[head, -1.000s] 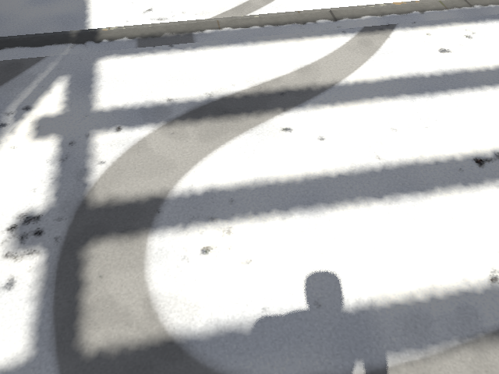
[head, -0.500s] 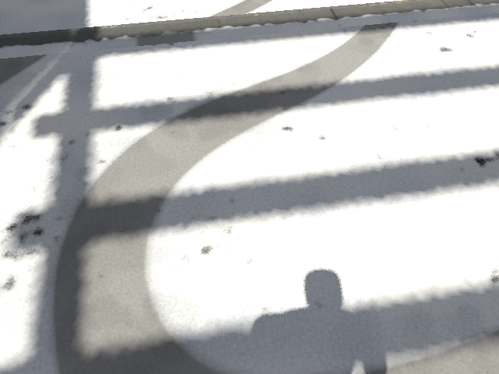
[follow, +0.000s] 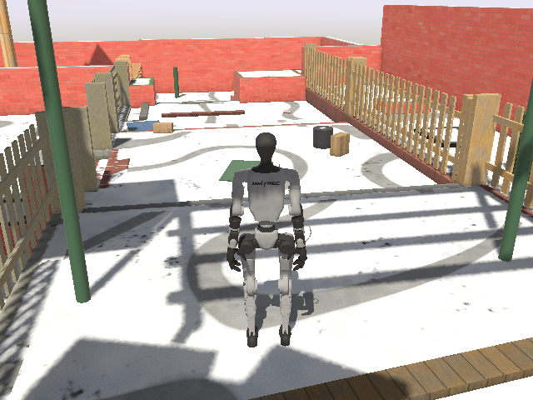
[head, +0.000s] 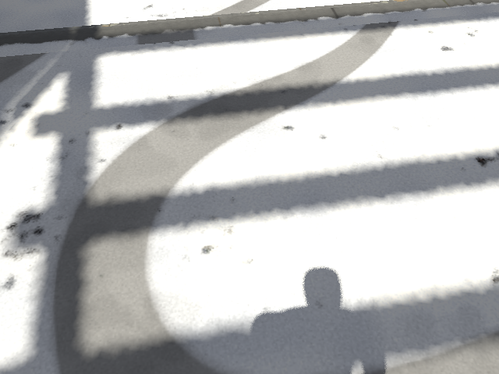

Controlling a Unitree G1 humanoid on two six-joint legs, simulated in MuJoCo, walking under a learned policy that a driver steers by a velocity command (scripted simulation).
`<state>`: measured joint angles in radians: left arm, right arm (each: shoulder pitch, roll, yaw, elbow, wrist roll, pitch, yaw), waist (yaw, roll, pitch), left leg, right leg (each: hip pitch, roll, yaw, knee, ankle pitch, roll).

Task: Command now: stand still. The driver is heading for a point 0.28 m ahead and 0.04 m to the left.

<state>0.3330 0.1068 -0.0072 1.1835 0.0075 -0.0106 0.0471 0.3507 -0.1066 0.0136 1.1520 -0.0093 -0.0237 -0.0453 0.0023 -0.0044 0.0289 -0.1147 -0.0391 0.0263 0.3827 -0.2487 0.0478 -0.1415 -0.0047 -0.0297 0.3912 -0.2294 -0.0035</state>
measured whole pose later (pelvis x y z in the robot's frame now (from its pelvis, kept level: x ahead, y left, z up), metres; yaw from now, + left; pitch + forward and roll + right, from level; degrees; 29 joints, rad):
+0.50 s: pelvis +0.07 -0.05 -0.01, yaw +0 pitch +0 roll +0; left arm 0.28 0.15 0.04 1.04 0.02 -0.08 0.01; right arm 0.49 -0.17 -0.03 1.15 -0.02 -0.04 -0.03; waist -0.01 0.05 0.02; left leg -0.13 0.01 0.00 0.63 -0.45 0.03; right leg -0.28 0.01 -0.10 0.56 -0.27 -0.06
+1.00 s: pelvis +0.17 -0.06 -0.01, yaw +0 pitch -2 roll +0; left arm 0.40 0.10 -0.01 1.12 0.01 -0.04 0.05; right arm 0.25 -0.12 0.00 1.12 0.00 -0.02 -0.04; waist 0.01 -0.02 0.05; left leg -0.22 -0.01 0.07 0.49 -0.24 0.03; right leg -0.02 0.04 -0.09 0.40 -0.36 -0.06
